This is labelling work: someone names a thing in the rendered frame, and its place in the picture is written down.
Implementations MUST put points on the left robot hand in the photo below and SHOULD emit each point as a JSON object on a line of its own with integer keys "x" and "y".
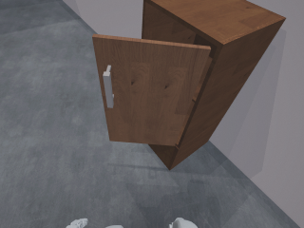
{"x": 78, "y": 223}

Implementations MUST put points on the handle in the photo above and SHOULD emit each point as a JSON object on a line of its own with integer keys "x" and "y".
{"x": 108, "y": 87}

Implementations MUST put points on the cupboard door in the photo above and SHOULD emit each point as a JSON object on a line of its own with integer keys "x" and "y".
{"x": 153, "y": 83}

